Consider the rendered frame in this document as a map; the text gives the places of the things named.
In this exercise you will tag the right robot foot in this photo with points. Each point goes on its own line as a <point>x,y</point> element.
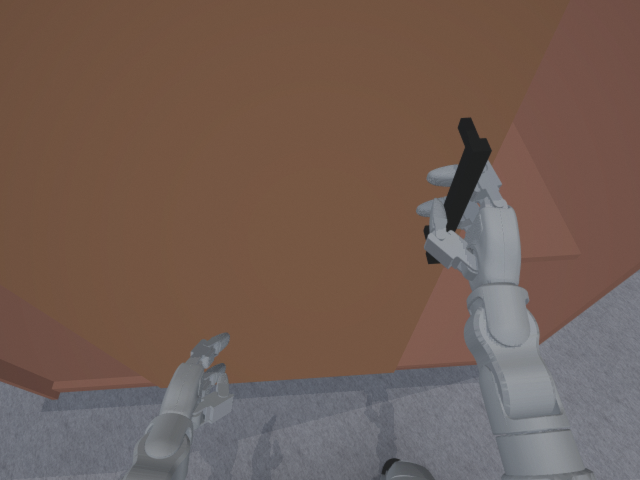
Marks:
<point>388,465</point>

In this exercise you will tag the right robot forearm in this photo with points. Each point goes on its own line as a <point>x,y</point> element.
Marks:
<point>519,392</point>

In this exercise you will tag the wardrobe door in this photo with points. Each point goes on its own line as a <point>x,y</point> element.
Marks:
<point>32,340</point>
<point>171,170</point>

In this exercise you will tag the handle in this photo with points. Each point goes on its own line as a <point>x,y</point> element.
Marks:
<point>474,158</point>

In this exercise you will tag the left robot hand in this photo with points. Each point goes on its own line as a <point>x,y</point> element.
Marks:
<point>189,388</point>

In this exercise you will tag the right robot hand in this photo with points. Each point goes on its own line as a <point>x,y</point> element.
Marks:
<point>491,231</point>

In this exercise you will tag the left robot forearm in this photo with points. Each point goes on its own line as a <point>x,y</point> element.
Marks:
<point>163,452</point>

